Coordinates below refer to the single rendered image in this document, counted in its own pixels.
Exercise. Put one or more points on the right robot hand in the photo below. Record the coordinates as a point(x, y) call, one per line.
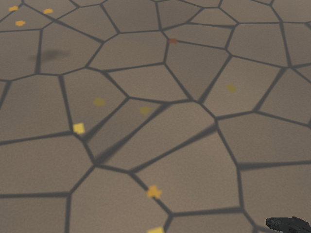
point(288, 224)

